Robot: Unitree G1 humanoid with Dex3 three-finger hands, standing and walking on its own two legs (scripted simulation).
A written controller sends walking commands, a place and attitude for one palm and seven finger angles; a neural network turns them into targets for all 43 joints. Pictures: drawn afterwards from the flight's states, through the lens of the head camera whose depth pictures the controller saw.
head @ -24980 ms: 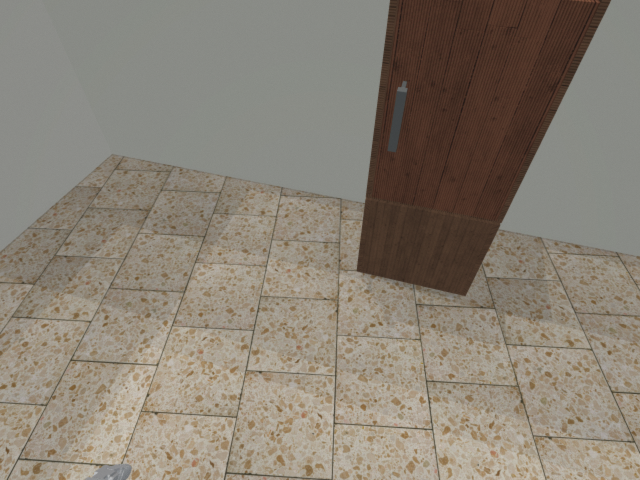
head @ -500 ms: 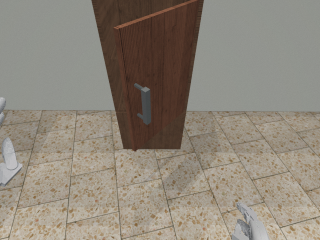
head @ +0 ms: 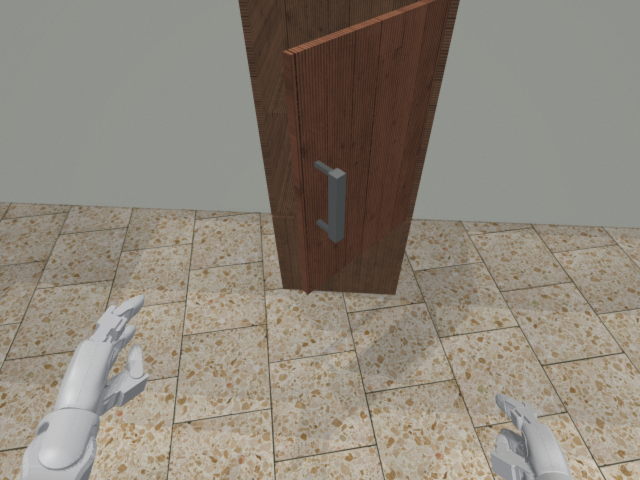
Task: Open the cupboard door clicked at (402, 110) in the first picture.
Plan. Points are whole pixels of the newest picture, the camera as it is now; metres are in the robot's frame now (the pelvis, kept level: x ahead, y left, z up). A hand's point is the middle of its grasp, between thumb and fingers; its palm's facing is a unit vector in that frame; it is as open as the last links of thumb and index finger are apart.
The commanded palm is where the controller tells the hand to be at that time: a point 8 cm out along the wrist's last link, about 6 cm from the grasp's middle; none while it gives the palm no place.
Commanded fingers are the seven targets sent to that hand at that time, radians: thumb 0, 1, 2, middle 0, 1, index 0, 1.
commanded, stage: let the arm hang, fingers relaxed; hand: left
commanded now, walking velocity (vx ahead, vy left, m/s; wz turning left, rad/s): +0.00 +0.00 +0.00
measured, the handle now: (328, 202) +0.61 +0.03 -0.03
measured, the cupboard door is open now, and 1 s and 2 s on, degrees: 47 47 47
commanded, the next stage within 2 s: look to check the result in 0.98 s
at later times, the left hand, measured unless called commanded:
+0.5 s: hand out of the picture -0.13 +0.20 -0.16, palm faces +0.07 -0.97 -0.22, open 7.4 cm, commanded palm none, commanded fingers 0.00 0.90 0.90 -0.20 -0.30 -0.20 -0.30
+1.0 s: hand out of the picture -0.05 +0.16 -0.17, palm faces +0.07 -0.99 -0.14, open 7.3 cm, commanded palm none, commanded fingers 0.00 0.90 0.90 -0.20 -0.30 -0.20 -0.30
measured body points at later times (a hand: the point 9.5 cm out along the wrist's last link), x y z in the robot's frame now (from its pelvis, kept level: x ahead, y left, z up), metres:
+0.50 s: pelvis -0.04 +0.02 +0.01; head -0.03 +0.02 +0.46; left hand -0.13 +0.25 -0.14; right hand -0.05 -0.20 -0.15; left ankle +0.02 +0.10 -0.73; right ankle -0.01 -0.10 -0.73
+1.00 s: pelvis -0.04 +0.01 +0.01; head -0.04 +0.01 +0.46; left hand -0.05 +0.21 -0.16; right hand -0.08 -0.20 -0.15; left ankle +0.02 +0.10 -0.73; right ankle -0.01 -0.10 -0.73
